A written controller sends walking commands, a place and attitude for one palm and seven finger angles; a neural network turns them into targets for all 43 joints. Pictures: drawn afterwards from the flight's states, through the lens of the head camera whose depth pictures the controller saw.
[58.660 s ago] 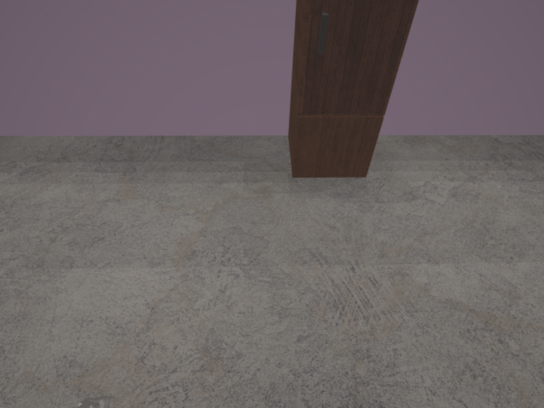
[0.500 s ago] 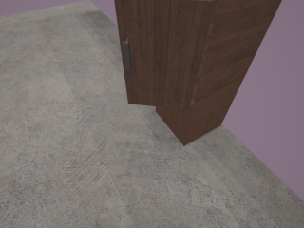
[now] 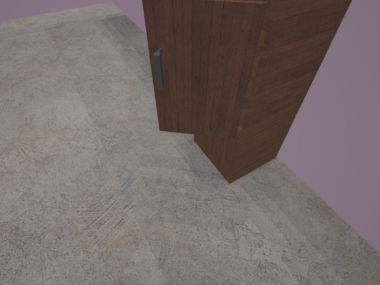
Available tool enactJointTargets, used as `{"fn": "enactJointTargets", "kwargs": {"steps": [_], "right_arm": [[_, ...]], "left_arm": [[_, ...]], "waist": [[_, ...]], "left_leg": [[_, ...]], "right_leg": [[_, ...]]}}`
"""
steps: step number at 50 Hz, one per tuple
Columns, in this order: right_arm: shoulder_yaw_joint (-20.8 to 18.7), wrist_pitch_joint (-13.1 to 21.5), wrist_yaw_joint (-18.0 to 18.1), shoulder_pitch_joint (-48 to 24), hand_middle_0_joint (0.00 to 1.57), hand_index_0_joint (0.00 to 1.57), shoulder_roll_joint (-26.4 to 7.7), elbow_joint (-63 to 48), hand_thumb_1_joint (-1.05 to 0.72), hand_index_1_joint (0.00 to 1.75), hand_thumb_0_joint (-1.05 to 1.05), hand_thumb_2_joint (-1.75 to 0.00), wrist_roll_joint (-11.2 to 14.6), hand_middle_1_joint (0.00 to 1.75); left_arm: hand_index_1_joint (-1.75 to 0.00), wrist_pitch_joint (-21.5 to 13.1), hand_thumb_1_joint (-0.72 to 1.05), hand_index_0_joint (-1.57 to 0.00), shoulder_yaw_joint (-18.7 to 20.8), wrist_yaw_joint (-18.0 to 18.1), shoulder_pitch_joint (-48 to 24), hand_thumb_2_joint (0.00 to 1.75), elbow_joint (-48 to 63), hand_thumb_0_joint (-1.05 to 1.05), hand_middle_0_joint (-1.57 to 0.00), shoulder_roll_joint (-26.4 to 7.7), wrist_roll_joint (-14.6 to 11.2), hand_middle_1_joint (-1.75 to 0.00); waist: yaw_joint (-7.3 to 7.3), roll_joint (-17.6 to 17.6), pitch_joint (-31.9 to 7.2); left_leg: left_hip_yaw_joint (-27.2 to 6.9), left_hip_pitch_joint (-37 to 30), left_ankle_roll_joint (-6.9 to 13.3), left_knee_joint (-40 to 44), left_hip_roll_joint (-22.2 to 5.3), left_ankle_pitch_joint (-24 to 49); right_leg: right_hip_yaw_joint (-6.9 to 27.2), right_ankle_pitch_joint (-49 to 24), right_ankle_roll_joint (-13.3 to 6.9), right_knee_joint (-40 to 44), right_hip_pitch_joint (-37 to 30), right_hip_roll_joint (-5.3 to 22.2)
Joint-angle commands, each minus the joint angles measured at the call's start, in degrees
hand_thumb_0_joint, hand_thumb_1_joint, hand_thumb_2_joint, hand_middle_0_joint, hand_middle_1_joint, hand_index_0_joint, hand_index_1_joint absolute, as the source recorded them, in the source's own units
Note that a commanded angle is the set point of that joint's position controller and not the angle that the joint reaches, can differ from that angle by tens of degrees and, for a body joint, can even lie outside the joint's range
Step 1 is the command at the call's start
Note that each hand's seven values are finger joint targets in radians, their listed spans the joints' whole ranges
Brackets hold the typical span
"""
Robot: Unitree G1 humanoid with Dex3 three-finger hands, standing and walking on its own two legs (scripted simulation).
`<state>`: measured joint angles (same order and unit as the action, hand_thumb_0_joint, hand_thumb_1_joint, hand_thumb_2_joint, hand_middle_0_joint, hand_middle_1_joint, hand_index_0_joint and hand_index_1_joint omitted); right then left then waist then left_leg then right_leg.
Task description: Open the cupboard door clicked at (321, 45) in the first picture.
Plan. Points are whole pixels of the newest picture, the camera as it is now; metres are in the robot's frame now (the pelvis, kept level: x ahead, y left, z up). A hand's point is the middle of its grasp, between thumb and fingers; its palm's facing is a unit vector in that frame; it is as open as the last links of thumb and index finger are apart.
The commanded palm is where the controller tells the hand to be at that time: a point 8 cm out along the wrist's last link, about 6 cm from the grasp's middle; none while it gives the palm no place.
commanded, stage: stand and wait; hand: left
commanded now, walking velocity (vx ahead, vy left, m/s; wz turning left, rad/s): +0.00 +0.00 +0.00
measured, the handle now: (160, 68) +0.82 +0.16 +0.01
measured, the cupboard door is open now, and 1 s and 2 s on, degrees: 51 51 51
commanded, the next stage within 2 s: none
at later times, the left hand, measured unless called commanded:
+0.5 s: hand out of the picture +0.07 +0.24 -0.16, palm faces -0.02 -0.95 -0.32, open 7.4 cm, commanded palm none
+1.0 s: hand out of the picture +0.07 +0.25 -0.16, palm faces -0.02 -0.94 -0.33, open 7.4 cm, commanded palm none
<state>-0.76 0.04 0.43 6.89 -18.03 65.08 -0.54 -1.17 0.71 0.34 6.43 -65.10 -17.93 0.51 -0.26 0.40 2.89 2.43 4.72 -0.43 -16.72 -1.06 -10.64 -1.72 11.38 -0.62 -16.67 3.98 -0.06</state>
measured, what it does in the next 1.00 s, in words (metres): stands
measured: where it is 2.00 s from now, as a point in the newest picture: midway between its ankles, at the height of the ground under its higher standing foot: outside the picture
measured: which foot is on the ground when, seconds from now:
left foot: down 0.00-1.00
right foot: down 0.00-1.00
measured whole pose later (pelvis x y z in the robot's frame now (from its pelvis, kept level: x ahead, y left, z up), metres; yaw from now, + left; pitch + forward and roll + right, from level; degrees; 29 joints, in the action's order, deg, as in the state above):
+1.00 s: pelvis +0.00 +0.00 +0.00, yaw +0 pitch -1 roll +0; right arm -0.7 0.1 0.3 6.6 -18.2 65.1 -0.5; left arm -1.3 0.5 0.3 6.2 -64.9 -18.4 0.5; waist -0.3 0.2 2.8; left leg 2.5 4.6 -0.2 -16.5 -0.9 -10.5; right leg -1.6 11.1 -0.4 -16.2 3.7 0.1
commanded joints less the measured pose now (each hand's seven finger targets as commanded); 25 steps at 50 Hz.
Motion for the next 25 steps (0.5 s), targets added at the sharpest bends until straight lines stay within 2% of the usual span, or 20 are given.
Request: {"fn": "enactJointTargets", "kwargs": {"steps": [1,7,11,17,20,25], "right_arm": [[-1.69,1.32,0.83,-1.13,0.20,0.20,-11.12,-2.95,-0.90,0.30,0.00,-0.90,-0.21,0.30],[-1.73,1.25,0.82,-1.17,0.20,0.20,-11.16,-3.09,-0.90,0.30,0.00,-0.90,-0.12,0.30],[-1.69,1.33,0.75,-1.23,0.20,0.20,-11.08,-2.90,-0.90,0.30,0.00,-0.90,-0.22,0.30],[-1.81,1.29,0.81,-1.20,0.20,0.20,-11.20,-3.02,-0.90,0.30,0.00,-0.90,-0.11,0.30],[-1.79,1.23,0.75,-1.37,0.20,0.20,-11.12,-2.81,-0.90,0.30,0.00,-0.90,-0.18,0.30],[-1.72,1.27,0.72,-1.39,0.20,0.20,-11.21,-2.80,-0.90,0.30,0.00,-0.90,-0.19,0.30]], "left_arm": [[-0.30,-1.02,0.90,-0.20,1.91,0.66,-1.64,0.90,2.97,0.00,-0.20,-11.44,-0.07,-0.30],[-0.30,-1.09,0.90,-0.20,2.03,0.66,-1.52,0.90,3.03,0.00,-0.20,-11.61,-0.02,-0.30],[-0.30,-1.10,0.90,-0.20,1.94,0.62,-1.71,0.90,3.03,0.00,-0.20,-11.54,-0.08,-0.30],[-0.30,-1.19,0.90,-0.20,1.92,0.68,-1.43,0.90,3.10,0.00,-0.20,-11.70,-0.05,-0.30],[-0.30,-1.08,0.90,-0.20,1.82,0.62,-1.68,0.90,3.02,0.00,-0.20,-11.59,-0.09,-0.30],[-0.30,-1.12,0.90,-0.20,1.77,0.57,-1.47,0.90,3.02,0.00,-0.20,-11.69,-0.12,-0.30]], "waist": [[-0.24,-0.57,-4.09],[-0.22,-1.19,-4.08],[-0.24,-0.11,-4.46],[-0.27,-1.42,-4.57],[-0.32,-0.59,-3.42],[-0.27,-0.37,-3.98]], "left_leg": [[-5.35,-1.83,1.12,1.71,-6.98,11.78],[-5.46,-2.03,1.15,1.61,-6.89,11.22],[-5.41,-1.88,1.08,1.76,-6.86,11.24],[-5.43,-2.45,1.16,1.45,-6.92,11.73],[-5.32,-1.66,1.08,1.89,-6.89,10.36],[-5.36,-1.72,1.08,1.82,-6.89,10.26]], "right_leg": [[5.55,-13.32,-1.80,2.32,0.61,7.68],[5.77,-12.99,-1.80,2.55,1.00,7.59],[5.83,-12.98,-1.81,2.51,0.44,7.75],[5.83,-13.83,-1.82,2.49,0.91,7.58],[5.83,-12.31,-1.76,2.81,1.26,7.73],[5.91,-12.17,-1.74,2.80,1.02,7.74]]}}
